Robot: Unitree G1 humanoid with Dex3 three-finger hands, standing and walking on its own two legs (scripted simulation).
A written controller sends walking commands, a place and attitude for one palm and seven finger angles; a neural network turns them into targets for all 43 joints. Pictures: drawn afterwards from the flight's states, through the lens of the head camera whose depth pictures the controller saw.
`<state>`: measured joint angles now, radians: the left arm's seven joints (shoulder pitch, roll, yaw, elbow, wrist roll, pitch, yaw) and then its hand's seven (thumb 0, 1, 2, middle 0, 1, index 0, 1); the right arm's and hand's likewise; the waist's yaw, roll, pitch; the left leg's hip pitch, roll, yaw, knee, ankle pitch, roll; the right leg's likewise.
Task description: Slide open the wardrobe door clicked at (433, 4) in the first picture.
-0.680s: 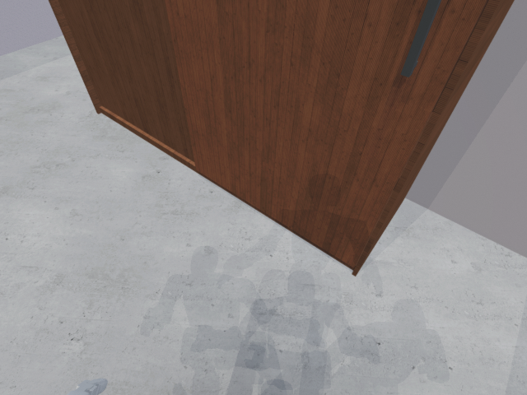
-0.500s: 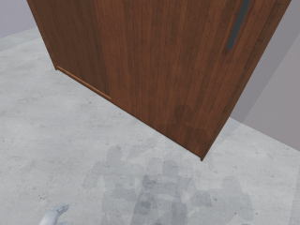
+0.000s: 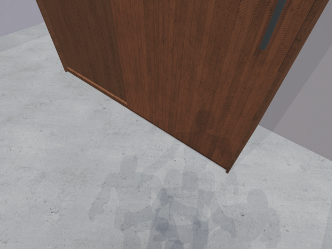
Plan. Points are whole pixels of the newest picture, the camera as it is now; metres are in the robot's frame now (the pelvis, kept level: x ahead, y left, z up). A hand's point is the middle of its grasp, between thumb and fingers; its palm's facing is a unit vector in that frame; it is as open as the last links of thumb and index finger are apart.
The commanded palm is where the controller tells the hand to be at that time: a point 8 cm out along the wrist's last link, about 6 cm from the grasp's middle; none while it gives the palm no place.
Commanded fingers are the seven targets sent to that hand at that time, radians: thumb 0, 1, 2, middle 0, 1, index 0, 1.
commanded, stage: stand and wait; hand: right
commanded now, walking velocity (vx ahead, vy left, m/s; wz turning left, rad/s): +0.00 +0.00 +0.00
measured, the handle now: (280, 7) +0.76 -0.31 +0.26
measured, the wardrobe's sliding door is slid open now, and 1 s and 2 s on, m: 0.00 0.00 0.00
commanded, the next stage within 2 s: look at it before walking up in 0.14 s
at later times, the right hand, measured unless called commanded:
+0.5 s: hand out of the picture +0.08 -0.24 -0.15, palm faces -0.03 +0.94 -0.33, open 7.3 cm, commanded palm none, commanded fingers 0.00 -0.90 -0.90 0.20 0.30 0.20 0.30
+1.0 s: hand out of the picture +0.05 -0.25 -0.16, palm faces -0.03 +0.94 -0.33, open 7.3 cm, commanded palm none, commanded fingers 0.00 -0.90 -0.90 0.20 0.30 0.20 0.30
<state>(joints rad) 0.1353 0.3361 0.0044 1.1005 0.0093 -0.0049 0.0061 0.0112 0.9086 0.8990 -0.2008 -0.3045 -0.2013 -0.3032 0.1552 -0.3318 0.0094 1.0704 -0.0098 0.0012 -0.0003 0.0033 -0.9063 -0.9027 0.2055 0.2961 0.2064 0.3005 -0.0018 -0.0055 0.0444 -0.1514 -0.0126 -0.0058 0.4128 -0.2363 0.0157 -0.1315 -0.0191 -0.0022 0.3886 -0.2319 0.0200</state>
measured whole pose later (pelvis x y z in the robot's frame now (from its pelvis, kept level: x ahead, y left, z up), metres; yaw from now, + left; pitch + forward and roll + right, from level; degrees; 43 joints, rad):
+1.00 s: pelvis -0.01 -0.01 +0.00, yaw +2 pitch -1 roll +0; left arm 0.12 0.32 0.01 1.09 0.01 -0.01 0.02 0.01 0.91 0.90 -0.20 -0.30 -0.20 -0.30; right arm 0.17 -0.32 0.00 1.07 -0.01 0.02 -0.01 0.00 -0.91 -0.90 0.20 0.30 0.20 0.30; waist -0.02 0.00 0.03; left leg -0.17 -0.02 -0.04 0.41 -0.21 0.01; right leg -0.14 -0.03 -0.03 0.39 -0.22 0.02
